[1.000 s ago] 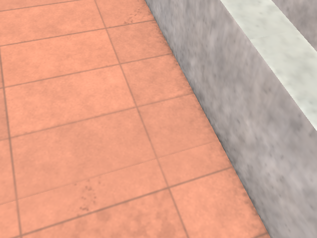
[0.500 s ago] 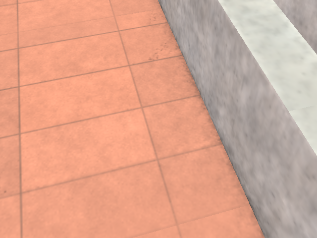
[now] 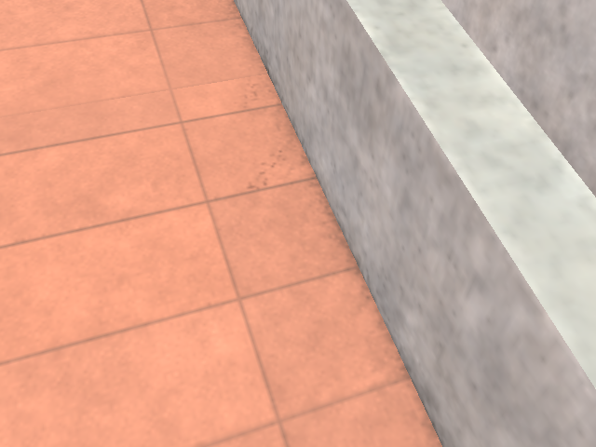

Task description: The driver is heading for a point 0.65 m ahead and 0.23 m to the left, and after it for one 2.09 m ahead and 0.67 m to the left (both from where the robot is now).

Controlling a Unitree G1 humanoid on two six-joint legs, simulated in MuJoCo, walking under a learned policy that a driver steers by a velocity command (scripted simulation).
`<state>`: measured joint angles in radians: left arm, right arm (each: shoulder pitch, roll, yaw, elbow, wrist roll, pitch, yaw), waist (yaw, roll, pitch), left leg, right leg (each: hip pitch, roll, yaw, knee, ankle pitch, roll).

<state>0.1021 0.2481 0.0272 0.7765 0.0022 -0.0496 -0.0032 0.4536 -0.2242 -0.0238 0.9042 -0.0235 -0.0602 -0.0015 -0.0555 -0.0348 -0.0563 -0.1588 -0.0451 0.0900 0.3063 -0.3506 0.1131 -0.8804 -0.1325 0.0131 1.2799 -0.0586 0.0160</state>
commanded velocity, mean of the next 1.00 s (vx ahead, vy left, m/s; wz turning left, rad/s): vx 0.50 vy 0.00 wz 0.34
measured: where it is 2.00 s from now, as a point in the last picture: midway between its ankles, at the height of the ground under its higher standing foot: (110, 242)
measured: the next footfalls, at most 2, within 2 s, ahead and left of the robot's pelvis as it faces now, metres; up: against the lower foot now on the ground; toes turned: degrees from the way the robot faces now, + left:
right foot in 0.24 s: +0.35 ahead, -0.14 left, +0.04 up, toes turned -4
left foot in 0.80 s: +0.56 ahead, +0.17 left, +0.08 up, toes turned +19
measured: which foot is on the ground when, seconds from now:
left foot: down 0.00-0.28, up 0.30-0.78, down 0.80-1.00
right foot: up 0.00-0.22, down 0.24-0.80, up 0.82-1.00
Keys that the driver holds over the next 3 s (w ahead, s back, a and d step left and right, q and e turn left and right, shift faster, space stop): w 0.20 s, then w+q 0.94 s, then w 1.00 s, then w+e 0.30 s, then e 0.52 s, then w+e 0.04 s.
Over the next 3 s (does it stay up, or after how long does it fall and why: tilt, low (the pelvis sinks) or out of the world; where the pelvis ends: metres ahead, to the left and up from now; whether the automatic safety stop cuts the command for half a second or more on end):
stays up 1.37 0.62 0.22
